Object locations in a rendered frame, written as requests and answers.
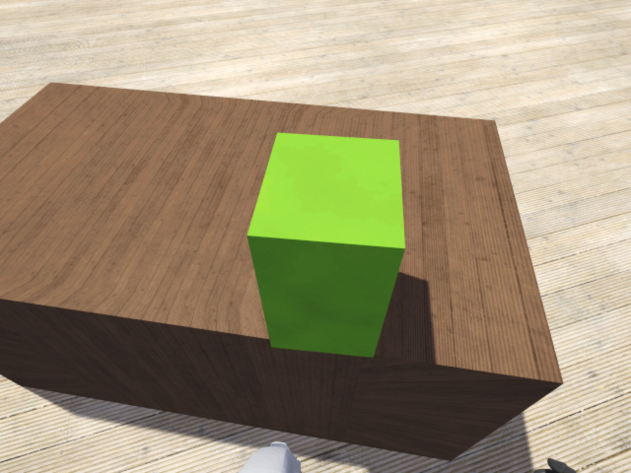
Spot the pedestal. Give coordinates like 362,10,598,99
0,82,563,461

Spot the carton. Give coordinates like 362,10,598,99
247,133,405,358

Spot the robot left thigh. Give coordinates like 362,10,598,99
238,446,301,473

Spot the robot left shin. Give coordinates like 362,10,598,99
270,442,291,452

